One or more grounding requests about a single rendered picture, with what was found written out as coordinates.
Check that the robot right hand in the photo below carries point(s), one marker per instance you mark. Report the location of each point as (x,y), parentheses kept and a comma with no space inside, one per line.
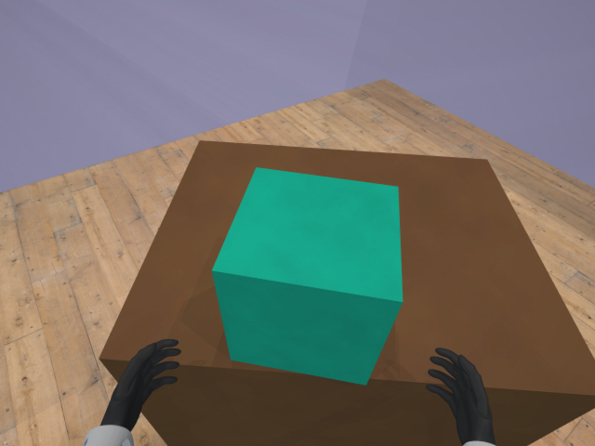
(469,401)

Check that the left robot forearm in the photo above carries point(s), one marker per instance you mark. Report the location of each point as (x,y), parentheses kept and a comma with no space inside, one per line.
(109,435)

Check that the carton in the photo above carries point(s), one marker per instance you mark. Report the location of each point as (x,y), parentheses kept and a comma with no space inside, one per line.
(309,278)

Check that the pedestal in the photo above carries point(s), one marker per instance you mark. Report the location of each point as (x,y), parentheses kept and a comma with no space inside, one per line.
(473,283)

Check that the robot left hand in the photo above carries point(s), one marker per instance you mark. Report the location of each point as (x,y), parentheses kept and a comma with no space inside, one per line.
(136,385)

